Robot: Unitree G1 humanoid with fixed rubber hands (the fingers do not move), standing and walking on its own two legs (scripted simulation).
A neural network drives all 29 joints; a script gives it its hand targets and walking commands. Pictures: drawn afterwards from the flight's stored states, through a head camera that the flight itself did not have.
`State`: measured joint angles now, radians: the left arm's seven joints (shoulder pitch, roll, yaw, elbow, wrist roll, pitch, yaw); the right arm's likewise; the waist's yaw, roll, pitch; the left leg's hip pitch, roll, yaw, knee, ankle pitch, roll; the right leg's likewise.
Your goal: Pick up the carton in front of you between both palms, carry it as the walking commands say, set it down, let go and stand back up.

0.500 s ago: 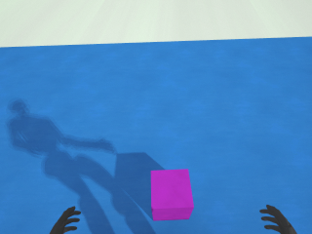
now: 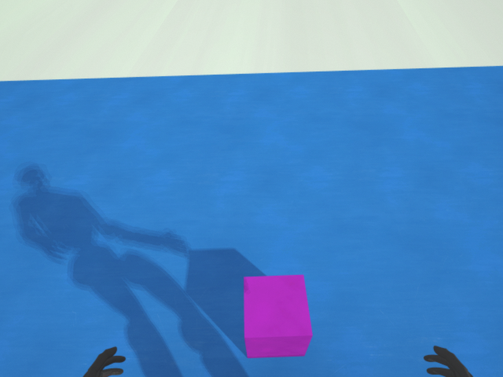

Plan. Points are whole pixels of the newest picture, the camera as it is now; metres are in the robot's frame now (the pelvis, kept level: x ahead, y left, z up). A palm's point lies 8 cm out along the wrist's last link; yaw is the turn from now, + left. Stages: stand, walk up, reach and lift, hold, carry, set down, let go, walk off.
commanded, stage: stand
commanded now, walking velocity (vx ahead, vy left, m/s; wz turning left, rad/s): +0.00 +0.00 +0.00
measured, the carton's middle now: (274, 317) +0.43 -0.03 -0.65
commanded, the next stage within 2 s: none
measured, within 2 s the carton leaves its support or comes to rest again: neither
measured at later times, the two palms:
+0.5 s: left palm out of the picture +0.08 +0.31 -0.10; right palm out of the picture +0.08 -0.30 -0.10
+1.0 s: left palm out of the picture +0.07 +0.31 -0.10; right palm out of the picture +0.07 -0.31 -0.10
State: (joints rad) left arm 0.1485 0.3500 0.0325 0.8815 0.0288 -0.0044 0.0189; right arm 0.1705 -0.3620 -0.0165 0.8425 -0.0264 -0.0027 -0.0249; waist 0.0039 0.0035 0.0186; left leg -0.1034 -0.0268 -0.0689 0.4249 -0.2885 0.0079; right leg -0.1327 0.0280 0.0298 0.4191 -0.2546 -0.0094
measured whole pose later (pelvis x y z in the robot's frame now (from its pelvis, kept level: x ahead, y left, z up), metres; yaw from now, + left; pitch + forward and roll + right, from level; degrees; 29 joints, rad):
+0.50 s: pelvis -0.02 +0.00 +0.00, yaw +0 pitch -2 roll +0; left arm 0.14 0.37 0.01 0.99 0.02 -0.01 0.01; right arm 0.15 -0.38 0.00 0.95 -0.02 -0.01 -0.02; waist 0.01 0.00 0.02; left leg -0.09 -0.03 -0.06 0.37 -0.23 0.01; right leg -0.12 0.03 0.03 0.37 -0.20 -0.01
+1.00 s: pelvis -0.02 +0.00 +0.01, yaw +0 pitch -2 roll +0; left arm 0.11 0.39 0.00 1.05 0.01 -0.02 0.01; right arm 0.14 -0.39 0.00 1.00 -0.02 -0.01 -0.01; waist 0.01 0.00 0.03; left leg -0.09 -0.03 -0.06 0.34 -0.21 0.01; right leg -0.12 0.03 0.04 0.34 -0.18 -0.01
